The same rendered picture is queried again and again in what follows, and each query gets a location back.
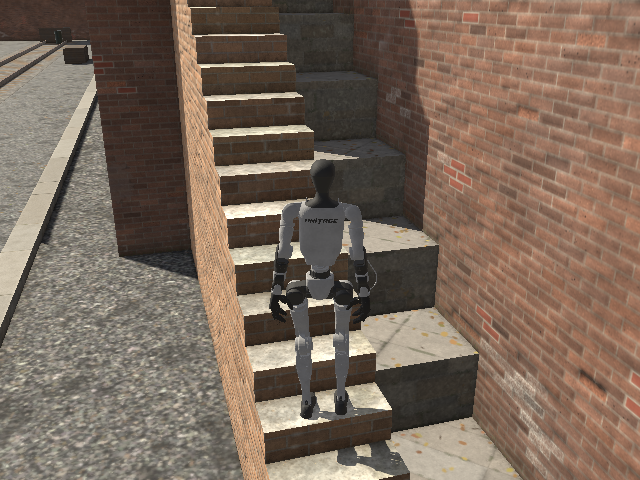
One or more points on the robot right thigh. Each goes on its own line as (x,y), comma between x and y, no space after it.
(342,294)

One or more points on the right robot forearm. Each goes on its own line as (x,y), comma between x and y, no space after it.
(361,274)

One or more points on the right robot hand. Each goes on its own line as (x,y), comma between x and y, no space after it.
(363,310)

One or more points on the right robot upper arm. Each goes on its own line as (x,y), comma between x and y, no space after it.
(353,213)

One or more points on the left robot forearm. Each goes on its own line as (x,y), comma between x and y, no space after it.
(279,273)

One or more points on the left robot hand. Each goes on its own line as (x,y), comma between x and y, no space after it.
(275,307)

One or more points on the robot left shin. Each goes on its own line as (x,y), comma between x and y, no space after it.
(304,371)

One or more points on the left robot upper arm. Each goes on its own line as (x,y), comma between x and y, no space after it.
(289,212)

